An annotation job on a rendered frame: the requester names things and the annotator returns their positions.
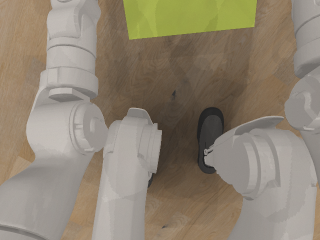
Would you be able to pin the left robot forearm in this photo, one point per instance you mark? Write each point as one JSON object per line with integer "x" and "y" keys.
{"x": 71, "y": 53}

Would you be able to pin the right robot thigh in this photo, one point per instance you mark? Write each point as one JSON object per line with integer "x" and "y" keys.
{"x": 270, "y": 168}

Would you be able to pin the robot right upper arm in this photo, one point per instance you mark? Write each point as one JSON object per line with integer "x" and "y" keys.
{"x": 302, "y": 111}

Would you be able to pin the robot left shin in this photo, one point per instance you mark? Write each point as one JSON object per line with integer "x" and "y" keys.
{"x": 114, "y": 127}

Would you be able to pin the right robot forearm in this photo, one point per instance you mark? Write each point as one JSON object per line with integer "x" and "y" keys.
{"x": 305, "y": 15}

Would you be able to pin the carton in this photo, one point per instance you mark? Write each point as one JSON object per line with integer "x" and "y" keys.
{"x": 158, "y": 18}

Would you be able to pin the robot left upper arm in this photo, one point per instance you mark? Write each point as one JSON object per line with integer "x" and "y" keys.
{"x": 37, "y": 203}

